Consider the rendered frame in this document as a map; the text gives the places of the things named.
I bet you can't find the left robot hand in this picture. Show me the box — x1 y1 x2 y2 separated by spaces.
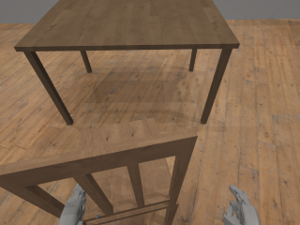
58 183 86 225

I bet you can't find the table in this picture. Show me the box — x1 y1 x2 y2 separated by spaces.
14 0 240 126

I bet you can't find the chair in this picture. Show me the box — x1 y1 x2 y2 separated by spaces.
0 117 198 225

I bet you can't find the right robot hand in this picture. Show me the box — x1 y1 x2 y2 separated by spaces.
223 184 262 225

